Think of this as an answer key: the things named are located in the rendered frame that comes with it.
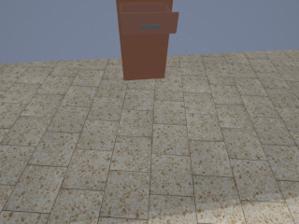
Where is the cabinet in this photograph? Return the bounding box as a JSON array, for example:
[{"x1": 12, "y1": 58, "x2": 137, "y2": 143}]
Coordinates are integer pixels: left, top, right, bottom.
[{"x1": 116, "y1": 0, "x2": 173, "y2": 81}]

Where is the handle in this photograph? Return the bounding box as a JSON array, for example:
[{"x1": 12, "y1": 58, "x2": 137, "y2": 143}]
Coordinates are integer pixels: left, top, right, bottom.
[{"x1": 140, "y1": 22, "x2": 161, "y2": 29}]

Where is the drawer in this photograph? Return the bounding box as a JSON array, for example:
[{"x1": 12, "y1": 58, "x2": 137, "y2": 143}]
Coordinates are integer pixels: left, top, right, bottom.
[{"x1": 120, "y1": 4, "x2": 179, "y2": 35}]

